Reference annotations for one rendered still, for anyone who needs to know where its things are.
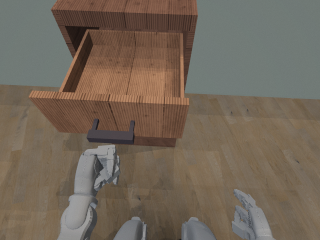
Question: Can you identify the drawer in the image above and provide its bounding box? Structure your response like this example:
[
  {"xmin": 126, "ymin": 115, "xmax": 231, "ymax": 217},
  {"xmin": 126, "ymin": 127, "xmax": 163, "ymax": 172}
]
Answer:
[{"xmin": 28, "ymin": 29, "xmax": 189, "ymax": 139}]

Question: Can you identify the left robot hand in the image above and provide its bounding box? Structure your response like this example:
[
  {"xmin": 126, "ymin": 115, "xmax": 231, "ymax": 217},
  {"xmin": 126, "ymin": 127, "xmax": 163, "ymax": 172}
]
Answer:
[{"xmin": 74, "ymin": 144, "xmax": 121, "ymax": 197}]

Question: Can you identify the right robot hand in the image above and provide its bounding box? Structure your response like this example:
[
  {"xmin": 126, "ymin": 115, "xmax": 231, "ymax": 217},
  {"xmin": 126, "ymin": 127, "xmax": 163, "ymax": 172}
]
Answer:
[{"xmin": 231, "ymin": 189, "xmax": 274, "ymax": 240}]

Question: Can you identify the robot left forearm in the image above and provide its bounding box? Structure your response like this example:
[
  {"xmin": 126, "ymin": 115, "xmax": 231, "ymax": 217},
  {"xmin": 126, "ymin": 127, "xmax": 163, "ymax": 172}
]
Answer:
[{"xmin": 57, "ymin": 193, "xmax": 98, "ymax": 240}]

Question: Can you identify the handle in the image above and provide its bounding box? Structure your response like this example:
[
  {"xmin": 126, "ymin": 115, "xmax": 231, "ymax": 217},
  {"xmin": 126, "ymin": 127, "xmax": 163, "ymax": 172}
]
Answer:
[{"xmin": 86, "ymin": 118, "xmax": 135, "ymax": 145}]

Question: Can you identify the robot left shin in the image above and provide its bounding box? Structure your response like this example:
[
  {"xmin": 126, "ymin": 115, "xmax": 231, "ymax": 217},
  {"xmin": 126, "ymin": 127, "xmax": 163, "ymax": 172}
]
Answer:
[{"xmin": 131, "ymin": 216, "xmax": 141, "ymax": 221}]

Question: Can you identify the robot left thigh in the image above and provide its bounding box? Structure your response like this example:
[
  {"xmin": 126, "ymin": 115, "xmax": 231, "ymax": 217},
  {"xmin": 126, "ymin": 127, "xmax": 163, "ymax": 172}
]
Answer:
[{"xmin": 113, "ymin": 220, "xmax": 148, "ymax": 240}]

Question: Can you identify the cabinet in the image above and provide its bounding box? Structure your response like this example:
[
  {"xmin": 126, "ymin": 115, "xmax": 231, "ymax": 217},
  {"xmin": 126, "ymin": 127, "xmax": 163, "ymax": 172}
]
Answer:
[{"xmin": 51, "ymin": 0, "xmax": 198, "ymax": 148}]

